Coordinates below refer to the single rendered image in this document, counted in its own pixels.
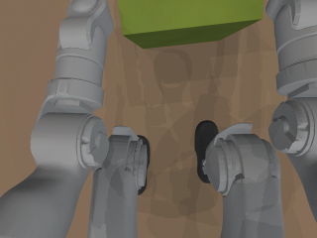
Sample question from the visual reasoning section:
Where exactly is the robot foot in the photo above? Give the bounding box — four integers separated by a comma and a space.
138, 135, 151, 195
194, 120, 219, 183

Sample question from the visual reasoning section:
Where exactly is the robot left foot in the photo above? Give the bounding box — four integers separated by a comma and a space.
138, 135, 151, 195

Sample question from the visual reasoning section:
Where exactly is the left robot forearm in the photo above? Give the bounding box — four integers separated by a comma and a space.
30, 0, 114, 152

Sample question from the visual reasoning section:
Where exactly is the carton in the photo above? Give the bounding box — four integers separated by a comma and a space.
118, 0, 264, 49

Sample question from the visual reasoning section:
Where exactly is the robot right upper arm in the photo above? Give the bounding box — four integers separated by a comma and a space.
268, 97, 317, 223

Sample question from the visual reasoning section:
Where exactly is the robot right foot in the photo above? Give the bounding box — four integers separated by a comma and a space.
194, 120, 219, 183

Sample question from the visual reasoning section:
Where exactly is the right robot forearm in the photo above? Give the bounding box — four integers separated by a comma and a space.
265, 0, 317, 99

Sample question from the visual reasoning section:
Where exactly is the robot left upper arm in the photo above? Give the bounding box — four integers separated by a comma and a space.
0, 112, 110, 238

